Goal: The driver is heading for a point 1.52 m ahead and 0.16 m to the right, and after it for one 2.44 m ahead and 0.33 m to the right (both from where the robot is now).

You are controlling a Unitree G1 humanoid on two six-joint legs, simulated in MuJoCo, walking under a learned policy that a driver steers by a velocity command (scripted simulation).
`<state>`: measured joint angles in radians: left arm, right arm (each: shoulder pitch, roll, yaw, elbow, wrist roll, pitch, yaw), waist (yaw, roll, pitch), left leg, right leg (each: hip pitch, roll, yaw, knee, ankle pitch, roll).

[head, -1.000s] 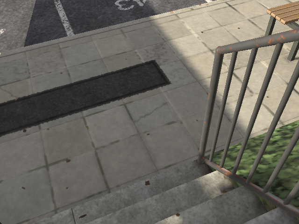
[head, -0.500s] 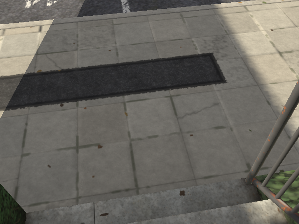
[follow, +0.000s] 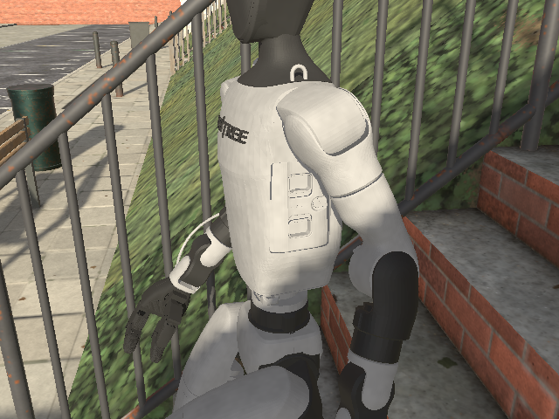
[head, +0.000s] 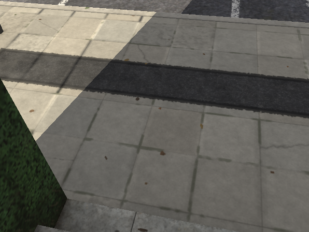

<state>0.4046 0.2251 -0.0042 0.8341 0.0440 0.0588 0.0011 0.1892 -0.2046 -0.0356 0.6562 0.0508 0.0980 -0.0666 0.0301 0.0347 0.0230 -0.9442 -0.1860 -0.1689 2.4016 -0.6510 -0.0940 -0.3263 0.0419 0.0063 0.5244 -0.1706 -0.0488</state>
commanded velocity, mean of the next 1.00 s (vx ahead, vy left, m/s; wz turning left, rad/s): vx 0.01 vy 0.00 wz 0.14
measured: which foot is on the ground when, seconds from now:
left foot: up 0.00-0.32, down 0.34-0.88, up 0.90-1.00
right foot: down 0.00-0.36, up 0.38-0.84, down 0.86-1.00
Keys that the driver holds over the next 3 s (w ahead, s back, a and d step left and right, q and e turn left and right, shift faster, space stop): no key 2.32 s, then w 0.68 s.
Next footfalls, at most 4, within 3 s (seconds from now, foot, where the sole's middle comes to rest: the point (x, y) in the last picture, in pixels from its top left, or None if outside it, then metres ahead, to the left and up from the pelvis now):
0.34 left None -0.05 0.14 -0.57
0.86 right None -0.08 -0.17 -0.57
1.12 left None -0.07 0.12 -0.57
2.98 right None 0.10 -0.11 -0.77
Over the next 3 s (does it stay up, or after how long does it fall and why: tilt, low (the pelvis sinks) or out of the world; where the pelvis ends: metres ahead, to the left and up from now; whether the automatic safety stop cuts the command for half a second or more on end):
stays up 0.09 -0.02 0.04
